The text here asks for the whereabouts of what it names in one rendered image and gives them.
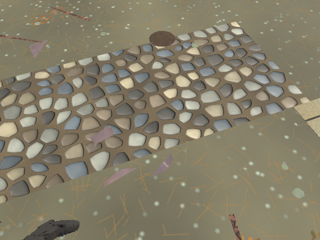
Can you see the robot left hand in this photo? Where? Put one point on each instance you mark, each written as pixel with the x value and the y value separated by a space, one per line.
pixel 53 229

